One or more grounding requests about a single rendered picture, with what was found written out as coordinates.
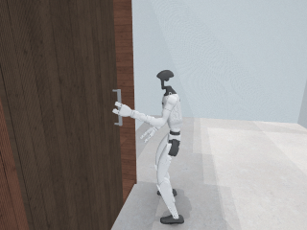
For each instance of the robot right forearm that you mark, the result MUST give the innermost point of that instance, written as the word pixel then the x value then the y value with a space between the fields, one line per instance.
pixel 156 128

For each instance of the wardrobe door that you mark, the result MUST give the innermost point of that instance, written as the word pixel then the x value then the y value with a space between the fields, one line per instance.
pixel 12 210
pixel 57 76

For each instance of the robot right thigh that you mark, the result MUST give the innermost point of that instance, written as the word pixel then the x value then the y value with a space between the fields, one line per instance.
pixel 160 148

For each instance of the handle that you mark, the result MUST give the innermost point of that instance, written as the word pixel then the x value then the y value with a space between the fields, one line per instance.
pixel 119 100

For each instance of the left robot upper arm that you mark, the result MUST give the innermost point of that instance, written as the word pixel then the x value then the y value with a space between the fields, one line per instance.
pixel 167 109

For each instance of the robot left hand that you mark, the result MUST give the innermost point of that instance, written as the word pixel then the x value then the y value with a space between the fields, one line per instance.
pixel 125 111

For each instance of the robot left shin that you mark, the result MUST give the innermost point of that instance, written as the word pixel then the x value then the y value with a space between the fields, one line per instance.
pixel 168 197

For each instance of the robot right hand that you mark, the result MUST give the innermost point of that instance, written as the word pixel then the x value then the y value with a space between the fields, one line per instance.
pixel 151 132

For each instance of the robot left forearm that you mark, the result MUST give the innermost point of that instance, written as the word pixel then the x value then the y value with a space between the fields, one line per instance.
pixel 152 121

